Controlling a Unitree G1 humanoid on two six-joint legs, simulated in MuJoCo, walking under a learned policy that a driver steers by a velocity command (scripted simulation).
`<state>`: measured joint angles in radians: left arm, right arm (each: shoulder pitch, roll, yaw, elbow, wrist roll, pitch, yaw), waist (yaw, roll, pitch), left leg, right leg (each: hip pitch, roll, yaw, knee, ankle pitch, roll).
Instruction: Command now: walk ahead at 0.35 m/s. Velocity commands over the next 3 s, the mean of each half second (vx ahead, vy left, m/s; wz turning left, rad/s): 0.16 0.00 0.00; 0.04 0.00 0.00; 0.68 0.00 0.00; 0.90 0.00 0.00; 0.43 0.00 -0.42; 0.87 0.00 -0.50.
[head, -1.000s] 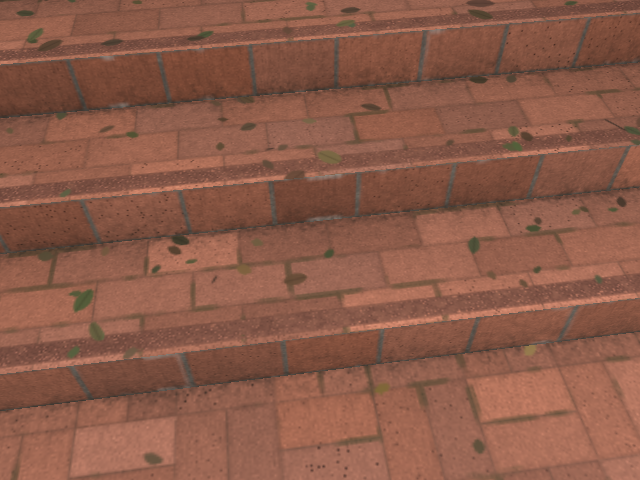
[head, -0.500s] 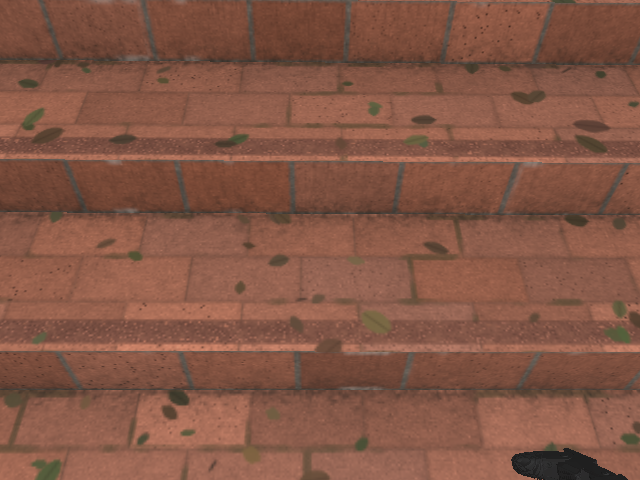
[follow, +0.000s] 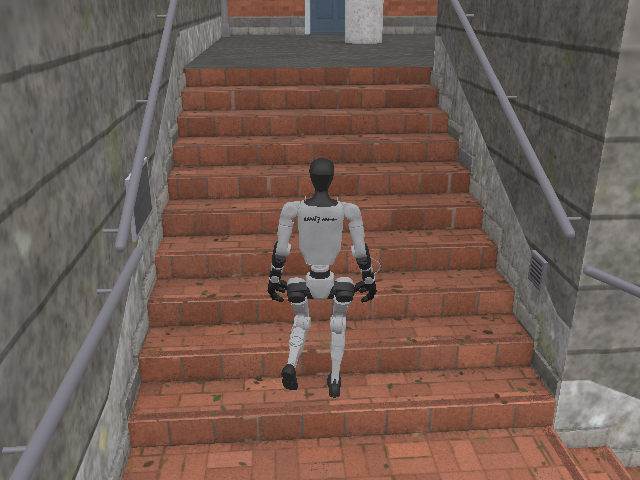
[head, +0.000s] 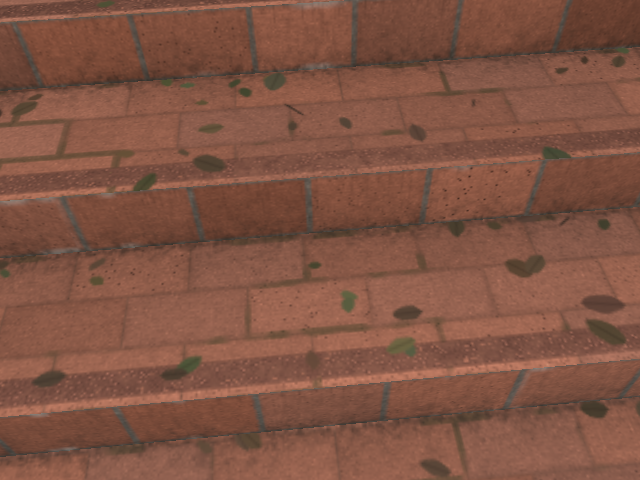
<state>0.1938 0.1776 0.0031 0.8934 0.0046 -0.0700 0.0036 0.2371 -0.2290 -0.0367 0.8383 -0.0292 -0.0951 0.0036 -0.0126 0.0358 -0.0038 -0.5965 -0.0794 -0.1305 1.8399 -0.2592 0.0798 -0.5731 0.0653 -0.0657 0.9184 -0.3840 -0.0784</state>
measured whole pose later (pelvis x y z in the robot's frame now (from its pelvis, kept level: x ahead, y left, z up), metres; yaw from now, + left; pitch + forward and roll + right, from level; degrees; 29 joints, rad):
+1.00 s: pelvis +0.26 +0.01 +0.21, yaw +0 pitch +0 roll -1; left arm 0.40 0.12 0.02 0.92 0.02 -0.02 0.05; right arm 0.40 -0.12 -0.03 1.00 -0.01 -0.01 -0.03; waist -0.01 0.02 -0.06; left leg -0.26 -0.03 0.05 0.50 -0.32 0.07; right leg -0.22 0.03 -0.06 0.46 -0.28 -0.06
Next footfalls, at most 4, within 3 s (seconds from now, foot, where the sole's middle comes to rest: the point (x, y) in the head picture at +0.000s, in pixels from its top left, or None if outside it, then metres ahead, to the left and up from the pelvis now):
0.28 left None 0.32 0.09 -0.57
0.78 right None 0.31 -0.09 -0.57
1.30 left None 0.35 0.16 -0.57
1.64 right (338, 293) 0.71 0.00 -0.42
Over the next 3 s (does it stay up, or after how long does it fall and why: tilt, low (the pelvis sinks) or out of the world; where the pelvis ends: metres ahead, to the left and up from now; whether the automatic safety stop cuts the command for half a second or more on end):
stays up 1.49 -0.09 0.67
